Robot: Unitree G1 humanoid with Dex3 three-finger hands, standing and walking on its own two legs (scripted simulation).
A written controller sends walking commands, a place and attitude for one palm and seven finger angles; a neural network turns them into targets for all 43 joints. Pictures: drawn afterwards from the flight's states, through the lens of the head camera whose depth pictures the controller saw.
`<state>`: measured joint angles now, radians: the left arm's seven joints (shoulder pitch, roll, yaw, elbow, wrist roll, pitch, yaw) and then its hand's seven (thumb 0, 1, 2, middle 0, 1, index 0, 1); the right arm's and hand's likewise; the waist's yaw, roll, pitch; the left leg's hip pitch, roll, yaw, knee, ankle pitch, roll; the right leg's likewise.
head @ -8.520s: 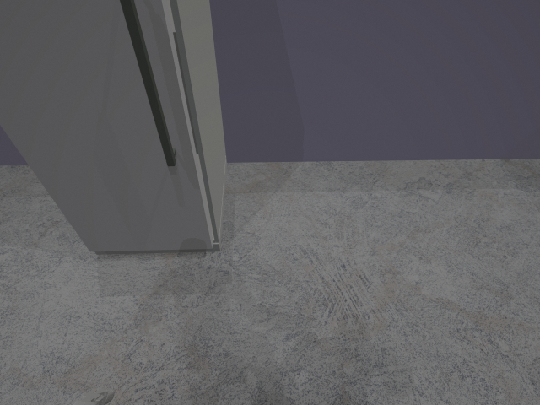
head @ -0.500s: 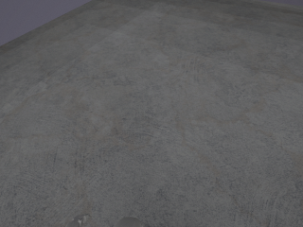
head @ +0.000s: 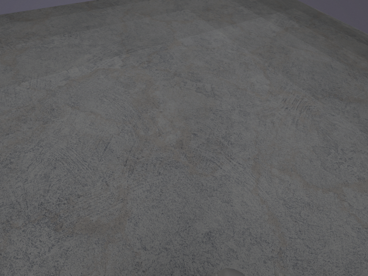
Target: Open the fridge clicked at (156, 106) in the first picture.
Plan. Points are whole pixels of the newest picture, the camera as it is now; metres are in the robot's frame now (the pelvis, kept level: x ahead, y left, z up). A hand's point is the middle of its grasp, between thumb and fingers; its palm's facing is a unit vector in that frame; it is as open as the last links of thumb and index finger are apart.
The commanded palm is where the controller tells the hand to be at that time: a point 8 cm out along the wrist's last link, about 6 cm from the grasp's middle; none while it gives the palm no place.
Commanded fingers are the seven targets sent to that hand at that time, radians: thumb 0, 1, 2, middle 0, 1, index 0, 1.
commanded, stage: turn to face it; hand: right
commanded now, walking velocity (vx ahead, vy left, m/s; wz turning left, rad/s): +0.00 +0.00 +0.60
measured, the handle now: out of the picture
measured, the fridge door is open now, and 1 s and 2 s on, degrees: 0 0 0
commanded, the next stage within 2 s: none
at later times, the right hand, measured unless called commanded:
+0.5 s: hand out of the picture +0.08 -0.24 -0.18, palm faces -0.19 +0.96 -0.18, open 7.4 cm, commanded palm none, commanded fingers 0.00 -0.90 -0.90 0.20 0.30 0.20 0.30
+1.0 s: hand (227, 268) +0.18 -0.10 -0.15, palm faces -0.59 +0.77 -0.26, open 7.4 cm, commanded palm none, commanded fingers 0.00 -0.90 -0.90 0.20 0.30 0.20 0.30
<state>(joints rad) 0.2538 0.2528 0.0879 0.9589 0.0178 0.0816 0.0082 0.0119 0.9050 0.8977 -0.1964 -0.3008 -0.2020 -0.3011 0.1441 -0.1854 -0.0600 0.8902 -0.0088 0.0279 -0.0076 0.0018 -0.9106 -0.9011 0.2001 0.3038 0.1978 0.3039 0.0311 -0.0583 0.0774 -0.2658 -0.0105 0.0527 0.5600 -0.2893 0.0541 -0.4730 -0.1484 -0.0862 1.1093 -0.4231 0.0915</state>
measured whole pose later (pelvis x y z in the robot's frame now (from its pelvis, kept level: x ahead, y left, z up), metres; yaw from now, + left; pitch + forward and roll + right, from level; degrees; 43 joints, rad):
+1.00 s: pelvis -0.05 -0.02 -0.01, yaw +37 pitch +0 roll +0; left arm 0.32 0.24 0.08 0.97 0.02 0.04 0.00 0.01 0.90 0.90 -0.20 -0.30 -0.21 -0.30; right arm 0.11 -0.21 -0.07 0.89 -0.02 0.04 0.01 0.00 -0.91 -0.90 0.20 0.30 0.19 0.30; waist 0.05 -0.05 0.08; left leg -0.27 0.01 0.10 0.61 -0.33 0.03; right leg -0.29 -0.23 -0.31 0.75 -0.42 0.05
